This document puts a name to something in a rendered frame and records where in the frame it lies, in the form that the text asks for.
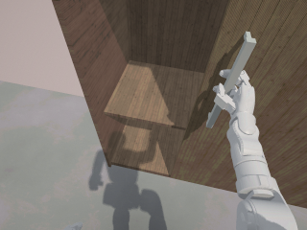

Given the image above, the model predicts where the handle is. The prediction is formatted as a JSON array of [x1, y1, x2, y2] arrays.
[[206, 31, 257, 128]]

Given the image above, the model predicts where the robot right forearm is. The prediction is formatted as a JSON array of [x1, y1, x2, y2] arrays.
[[226, 112, 298, 230]]

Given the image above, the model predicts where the robot right hand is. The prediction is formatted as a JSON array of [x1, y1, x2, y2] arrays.
[[212, 69, 255, 118]]

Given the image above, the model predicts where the right robot upper arm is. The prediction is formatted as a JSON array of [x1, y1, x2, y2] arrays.
[[236, 198, 296, 230]]

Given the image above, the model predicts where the wardrobe door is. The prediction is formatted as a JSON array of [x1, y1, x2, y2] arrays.
[[170, 0, 307, 209]]

